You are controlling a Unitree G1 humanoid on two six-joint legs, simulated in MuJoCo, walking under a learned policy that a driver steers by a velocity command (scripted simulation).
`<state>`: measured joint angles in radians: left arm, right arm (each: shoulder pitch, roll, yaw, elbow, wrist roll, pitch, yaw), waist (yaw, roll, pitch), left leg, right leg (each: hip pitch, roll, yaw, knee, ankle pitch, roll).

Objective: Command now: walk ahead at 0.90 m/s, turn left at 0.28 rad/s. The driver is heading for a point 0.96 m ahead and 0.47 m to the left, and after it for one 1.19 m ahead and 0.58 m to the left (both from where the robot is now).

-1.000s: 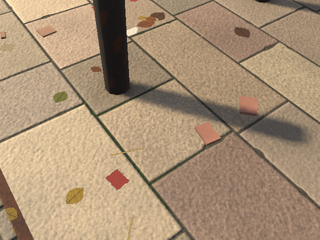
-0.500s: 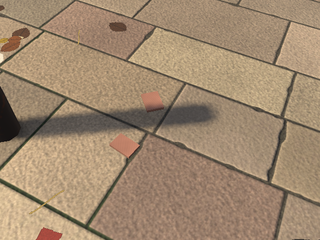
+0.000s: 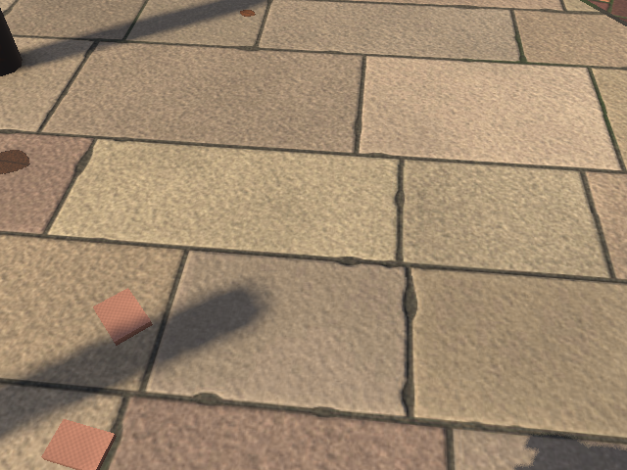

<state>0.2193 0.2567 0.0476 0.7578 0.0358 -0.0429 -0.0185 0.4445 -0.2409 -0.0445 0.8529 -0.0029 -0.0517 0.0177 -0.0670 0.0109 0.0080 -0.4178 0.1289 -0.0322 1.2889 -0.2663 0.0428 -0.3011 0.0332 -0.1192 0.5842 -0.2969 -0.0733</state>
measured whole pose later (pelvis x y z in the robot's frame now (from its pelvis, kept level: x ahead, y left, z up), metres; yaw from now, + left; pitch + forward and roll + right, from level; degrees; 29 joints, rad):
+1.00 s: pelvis +0.81 +0.21 +0.01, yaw +51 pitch +1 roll -3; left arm 0.39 0.33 0.06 0.82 0.03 -0.09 0.01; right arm 0.13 -0.38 -0.07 0.68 -0.03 0.00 0.06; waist 0.04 0.06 0.01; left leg -0.68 0.04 0.00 1.29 -0.23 0.10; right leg -0.13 -0.01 -0.15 0.40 -0.28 0.03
